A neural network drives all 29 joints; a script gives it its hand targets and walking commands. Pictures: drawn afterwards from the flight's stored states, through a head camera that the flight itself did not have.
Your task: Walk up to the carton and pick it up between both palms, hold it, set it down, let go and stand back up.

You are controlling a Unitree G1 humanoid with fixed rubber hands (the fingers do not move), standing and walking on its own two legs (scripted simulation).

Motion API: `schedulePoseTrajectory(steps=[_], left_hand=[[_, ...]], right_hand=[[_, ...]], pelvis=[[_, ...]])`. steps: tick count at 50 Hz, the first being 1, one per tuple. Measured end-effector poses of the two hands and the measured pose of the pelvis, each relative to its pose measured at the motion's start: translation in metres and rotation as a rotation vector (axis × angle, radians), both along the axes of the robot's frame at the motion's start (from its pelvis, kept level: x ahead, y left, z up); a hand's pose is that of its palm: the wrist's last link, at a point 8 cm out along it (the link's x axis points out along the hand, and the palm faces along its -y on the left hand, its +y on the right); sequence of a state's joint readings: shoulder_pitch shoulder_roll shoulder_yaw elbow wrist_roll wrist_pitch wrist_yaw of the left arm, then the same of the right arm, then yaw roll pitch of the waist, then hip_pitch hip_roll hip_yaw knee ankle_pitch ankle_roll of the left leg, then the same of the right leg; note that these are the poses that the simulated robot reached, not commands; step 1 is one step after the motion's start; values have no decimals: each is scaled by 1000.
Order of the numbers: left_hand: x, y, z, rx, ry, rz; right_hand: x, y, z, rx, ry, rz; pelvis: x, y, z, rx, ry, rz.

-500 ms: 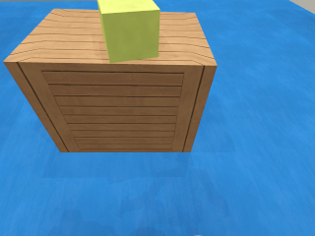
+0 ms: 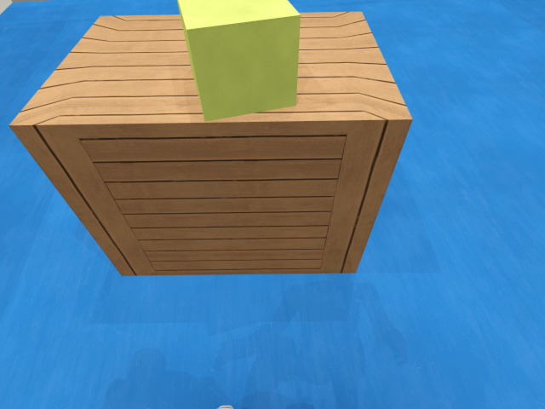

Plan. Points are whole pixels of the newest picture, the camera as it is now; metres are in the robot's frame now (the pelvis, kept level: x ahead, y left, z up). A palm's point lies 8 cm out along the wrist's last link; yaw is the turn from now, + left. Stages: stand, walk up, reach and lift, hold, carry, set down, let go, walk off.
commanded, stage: walk up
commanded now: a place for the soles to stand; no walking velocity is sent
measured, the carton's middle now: (236, 46) +0.90 +0.08 +0.10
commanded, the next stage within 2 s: none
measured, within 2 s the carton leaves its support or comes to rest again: neither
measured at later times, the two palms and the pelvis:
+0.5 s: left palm out of the picture +0.11 +0.32 -0.11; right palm out of the picture +0.11 -0.28 -0.10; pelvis +0.03 +0.02 +0.00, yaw -1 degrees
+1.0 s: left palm out of the picture +0.12 +0.31 -0.11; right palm out of the picture +0.11 -0.30 -0.11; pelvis +0.05 +0.00 +0.00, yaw +0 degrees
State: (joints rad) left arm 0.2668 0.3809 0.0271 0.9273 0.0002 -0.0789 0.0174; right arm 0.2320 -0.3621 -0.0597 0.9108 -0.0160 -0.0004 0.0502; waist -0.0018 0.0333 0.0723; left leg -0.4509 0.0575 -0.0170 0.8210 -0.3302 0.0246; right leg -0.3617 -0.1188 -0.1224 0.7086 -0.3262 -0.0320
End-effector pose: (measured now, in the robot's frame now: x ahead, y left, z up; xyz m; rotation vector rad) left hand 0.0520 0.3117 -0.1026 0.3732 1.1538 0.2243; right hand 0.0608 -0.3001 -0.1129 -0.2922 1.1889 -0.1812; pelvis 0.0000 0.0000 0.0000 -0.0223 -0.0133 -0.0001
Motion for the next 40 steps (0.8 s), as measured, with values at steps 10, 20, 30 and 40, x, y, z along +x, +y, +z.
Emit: schedulePoseTrajectory(steps=[10, 20, 30, 40], left_hand=[[34, 15, -13, -37, 8, -4], [55, 14, -9, -30, -20, -19], [65, 11, -7, -30, -52, -24], [62, 10, -6, -31, -58, -20]], right_hand=[[18, 17, 11, -49, -25, -21], [37, 18, 10, -41, -42, -18], [51, 17, 12, -40, -78, -6], [52, 16, 13, -40, -87, -1]], pelvis=[[18, 20, 0, 5, -11, -14], [26, 19, 0, 8, 0, -16], [25, 18, 0, 8, -5, -14], [22, 16, 0, 8, -11, -9]])
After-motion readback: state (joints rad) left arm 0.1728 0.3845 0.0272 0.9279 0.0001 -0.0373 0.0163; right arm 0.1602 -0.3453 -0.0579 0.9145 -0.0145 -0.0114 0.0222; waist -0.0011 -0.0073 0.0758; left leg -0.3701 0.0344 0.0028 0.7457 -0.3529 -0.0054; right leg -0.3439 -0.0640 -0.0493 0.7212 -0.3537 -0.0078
